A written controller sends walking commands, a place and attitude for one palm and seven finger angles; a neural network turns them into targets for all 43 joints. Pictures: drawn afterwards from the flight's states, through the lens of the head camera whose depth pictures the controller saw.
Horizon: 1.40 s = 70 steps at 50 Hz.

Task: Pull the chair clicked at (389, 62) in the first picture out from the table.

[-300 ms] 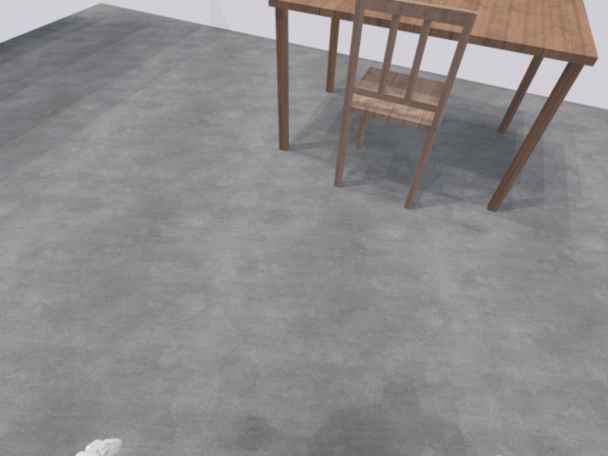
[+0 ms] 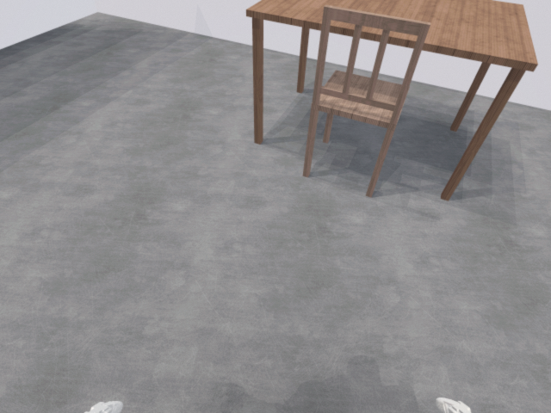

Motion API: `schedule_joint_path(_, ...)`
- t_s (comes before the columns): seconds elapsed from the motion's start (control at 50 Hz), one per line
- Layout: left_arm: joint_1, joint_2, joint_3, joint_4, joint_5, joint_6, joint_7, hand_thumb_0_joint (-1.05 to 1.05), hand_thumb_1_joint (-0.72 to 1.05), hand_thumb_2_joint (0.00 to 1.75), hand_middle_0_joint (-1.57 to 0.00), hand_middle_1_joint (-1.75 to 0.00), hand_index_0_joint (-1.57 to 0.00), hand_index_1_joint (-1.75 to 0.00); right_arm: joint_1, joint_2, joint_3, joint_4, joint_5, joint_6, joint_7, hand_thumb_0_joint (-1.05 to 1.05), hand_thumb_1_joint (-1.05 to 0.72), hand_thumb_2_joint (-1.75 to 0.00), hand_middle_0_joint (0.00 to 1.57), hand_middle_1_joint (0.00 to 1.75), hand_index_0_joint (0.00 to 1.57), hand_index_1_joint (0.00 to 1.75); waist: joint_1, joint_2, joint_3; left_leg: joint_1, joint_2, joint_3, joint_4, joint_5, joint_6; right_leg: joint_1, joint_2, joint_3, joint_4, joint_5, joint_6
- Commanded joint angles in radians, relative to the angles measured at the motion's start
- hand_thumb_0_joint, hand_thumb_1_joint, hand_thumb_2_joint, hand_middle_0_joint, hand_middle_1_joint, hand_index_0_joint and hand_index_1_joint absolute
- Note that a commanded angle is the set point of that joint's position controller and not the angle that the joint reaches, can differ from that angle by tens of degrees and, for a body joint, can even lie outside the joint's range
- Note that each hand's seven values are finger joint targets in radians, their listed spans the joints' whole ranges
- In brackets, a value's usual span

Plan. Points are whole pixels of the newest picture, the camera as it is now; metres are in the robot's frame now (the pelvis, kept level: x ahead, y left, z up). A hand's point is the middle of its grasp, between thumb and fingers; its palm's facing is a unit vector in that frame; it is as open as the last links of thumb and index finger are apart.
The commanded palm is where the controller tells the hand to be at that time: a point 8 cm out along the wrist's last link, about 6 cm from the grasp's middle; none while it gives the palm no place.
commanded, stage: stand and wait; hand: left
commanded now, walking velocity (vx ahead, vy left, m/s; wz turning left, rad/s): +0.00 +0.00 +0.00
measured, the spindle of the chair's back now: (351, 60) +1.42 -0.22 -0.10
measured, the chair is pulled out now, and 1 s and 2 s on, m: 0.00 0.00 0.00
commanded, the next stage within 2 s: look at it before walking up in 0.52 s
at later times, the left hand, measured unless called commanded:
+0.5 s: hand out of the picture +0.05 +0.24 -0.15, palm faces -0.02 -0.94 -0.33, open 7.4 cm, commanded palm none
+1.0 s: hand out of the picture +0.04 +0.23 -0.15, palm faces -0.04 -0.94 -0.33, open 7.4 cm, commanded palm none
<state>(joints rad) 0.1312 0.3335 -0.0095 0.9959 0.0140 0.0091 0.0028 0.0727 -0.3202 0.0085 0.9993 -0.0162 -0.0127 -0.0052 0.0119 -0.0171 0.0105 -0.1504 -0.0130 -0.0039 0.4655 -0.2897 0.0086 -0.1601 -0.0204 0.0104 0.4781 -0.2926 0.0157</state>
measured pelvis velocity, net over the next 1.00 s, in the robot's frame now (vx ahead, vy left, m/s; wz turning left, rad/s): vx -0.02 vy -0.01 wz -0.01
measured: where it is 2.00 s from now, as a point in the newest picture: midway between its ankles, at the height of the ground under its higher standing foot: outside the picture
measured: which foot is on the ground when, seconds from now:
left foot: down 0.00-1.00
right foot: down 0.00-1.00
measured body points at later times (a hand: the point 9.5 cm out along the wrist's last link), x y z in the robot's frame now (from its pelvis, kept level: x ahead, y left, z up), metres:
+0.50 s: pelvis -0.02 -0.01 +0.00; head -0.02 -0.01 +0.45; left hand +0.05 +0.29 -0.13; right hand +0.05 -0.31 -0.13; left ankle -0.02 +0.12 -0.74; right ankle -0.02 -0.13 -0.74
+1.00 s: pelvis -0.02 -0.01 +0.01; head -0.02 -0.01 +0.46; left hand +0.05 +0.28 -0.13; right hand +0.05 -0.31 -0.13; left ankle -0.02 +0.12 -0.74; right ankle -0.02 -0.13 -0.74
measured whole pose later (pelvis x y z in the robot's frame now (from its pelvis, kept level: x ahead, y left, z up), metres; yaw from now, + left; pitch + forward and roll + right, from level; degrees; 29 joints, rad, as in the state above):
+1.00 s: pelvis -0.02 -0.01 +0.01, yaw -1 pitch -2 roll +0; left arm 0.15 0.34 -0.01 1.09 0.01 0.00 0.00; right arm 0.12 -0.33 0.01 1.12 -0.01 -0.01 0.00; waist 0.01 -0.01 0.03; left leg -0.14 0.01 0.00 0.38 -0.21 -0.01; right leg -0.16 0.00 0.01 0.40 -0.21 0.00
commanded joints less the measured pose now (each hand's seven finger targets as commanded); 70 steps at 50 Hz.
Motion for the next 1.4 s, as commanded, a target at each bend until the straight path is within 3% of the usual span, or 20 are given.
schedule_joint_path(0.0, -0.048, 0.209, 0.05, -0.06, -0.005, -0.029, 0.015, 0.0, 0.9, 0.9, -0.2, -0.3, -0.2, -0.3, -0.048, -0.216, -0.056, -0.056, 0.002, -0.019, -0.013, 0.0, -0.9, -0.9, 0.2, 0.3, 0.2, 0.3, -0.011, 0.014, -0.074, 0.021, 0.118, -0.075, -0.064, 0.335, 0.03, 0.029, -0.101, 0.067, -0.062, 0.329, -0.047)
schedule_joint_path(0.2, -0.046, 0.214, 0.046, -0.025, -0.006, -0.03, 0.011, 0.0, 0.9, 0.9, -0.2, -0.3, -0.2, -0.3, -0.035, -0.218, -0.05, -0.014, 0.005, -0.015, -0.009, 0.0, -0.9, -0.9, 0.2, 0.3, 0.2, 0.3, -0.012, 0.012, -0.041, 0.007, 0.118, -0.083, -0.102, 0.221, 0.024, 0.018, -0.104, 0.089, -0.117, 0.23, -0.048)
schedule_joint_path(0.32, -0.04, 0.214, 0.045, -0.004, -0.008, -0.033, 0.01, 0.0, 0.9, 0.9, -0.2, -0.3, -0.2, -0.3, -0.023, -0.22, -0.047, 0.013, 0.007, -0.017, -0.008, 0.0, -0.9, -0.9, 0.2, 0.3, 0.2, 0.3, -0.009, 0.014, -0.058, 0.012, 0.122, -0.088, -0.11, 0.226, 0.022, 0.035, -0.106, 0.093, -0.127, 0.23, -0.049)
schedule_joint_path(0.5, -0.04, 0.212, 0.042, 0.015, -0.006, -0.031, 0.008, 0.0, 0.9, 0.9, -0.2, -0.3, -0.2, -0.3, -0.009, -0.222, -0.045, 0.037, 0.007, -0.016, -0.006, 0.0, -0.9, -0.9, 0.2, 0.3, 0.2, 0.3, -0.009, 0.01, -0.017, -0.005, 0.124, -0.093, -0.139, 0.156, 0.019, -0.001, -0.101, 0.104, -0.158, 0.13, -0.047)
schedule_joint_path(0.72, -0.037, 0.21, 0.042, 0.023, -0.004, -0.031, 0.007, 0.0, 0.9, 0.9, -0.2, -0.3, -0.2, -0.3, -0.002, -0.217, -0.045, 0.048, 0.006, -0.017, -0.005, 0.0, -0.9, -0.9, 0.2, 0.3, 0.2, 0.3, -0.01, 0.011, -0.007, -0.009, 0.124, -0.093, -0.15, 0.142, 0.016, -0.017, -0.098, 0.112, -0.169, 0.106, -0.046)
schedule_joint_path(0.88, -0.028, 0.207, 0.042, 0.026, -0.004, -0.035, 0.007, 0.0, 0.9, 0.9, -0.2, -0.3, -0.2, -0.3, 0.001, -0.218, -0.045, 0.048, 0.009, -0.02, -0.006, 0.0, -0.9, -0.9, 0.2, 0.3, 0.2, 0.3, -0.01, 0.01, -0.047, 0.017, 0.129, -0.091, -0.139, 0.192, 0.015, 0.003, -0.099, 0.11, -0.157, 0.179, -0.047)
schedule_joint_path(1.22, -0.028, 0.208, 0.04, 0.033, -0.004, -0.035, 0.008, 0.0, 0.9, 0.9, -0.2, -0.3, -0.2, -0.3, -0.005, -0.219, -0.043, 0.055, 0.009, -0.019, -0.007, 0.0, -0.9, -0.9, 0.2, 0.3, 0.2, 0.3, -0.01, 0.017, -0.041, 0.032, 0.132, -0.088, -0.146, 0.22, 0.013, 0.013, -0.101, 0.106, -0.16, 0.218, -0.045)
schedule_joint_path(1.24, 0.014, 0.128, 0.025, 0.051, -0.006, -0.026, 0.011, 0.0, 0.9, 0.9, -0.2, -0.3, -0.2, -0.3, 0.024, -0.138, -0.025, 0.071, 0.004, -0.011, -0.004, 0.0, -0.9, -0.9, 0.2, 0.3, 0.2, 0.3, -0.009, 0.013, -0.061, 0.042, 0.131, -0.07, -0.136, 0.174, 0.002, 0.017, -0.1, 0.102, -0.163, 0.16, -0.035)
schedule_joint_path(1.26, 0.047, 0.086, 0.014, 0.064, -0.003, -0.014, 0.011, 0.0, 0.9, 0.9, -0.2, -0.3, -0.2, -0.3, 0.06, -0.09, -0.014, 0.082, 0.0, -0.001, -0.002, 0.0, -0.9, -0.9, 0.2, 0.3, 0.2, 0.3, -0.009, 0.004, -0.049, 0.029, 0.121, -0.054, -0.122, 0.075, -0.007, 0.001, -0.09, 0.111, -0.16, 0.032, -0.032)
schedule_joint_path(1.32, 0.081, 0.099, 0.026, 0.061, 0.006, 0.001, -0.004, 0.0, 0.9, 0.9, -0.2, -0.3, -0.2, -0.3, 0.093, -0.095, -0.022, 0.078, -0.009, 0.009, 0.005, 0.0, -0.9, -0.9, 0.2, 0.3, 0.2, 0.3, -0.005, -0.016, 0.053, -0.074, 0.098, -0.046, -0.112, -0.22, -0.001, -0.074, -0.076, 0.16, -0.181, -0.268, -0.057)
schedule_joint_path(1.38, 0.119, 0.093, 0.039, 0.046, 0.008, -0.001, -0.013, 0.0, 0.9, 0.9, -0.2, -0.3, -0.2, -0.3, 0.115, -0.098, -0.031, 0.064, -0.01, 0.004, 0.006, 0.0, -0.9, -0.9, 0.2, 0.3, 0.2, 0.3, -0.001, -0.016, 0.114, -0.121, 0.101, -0.048, -0.078, -0.288, 0.012, -0.126, -0.062, 0.18, -0.157, -0.329, -0.082)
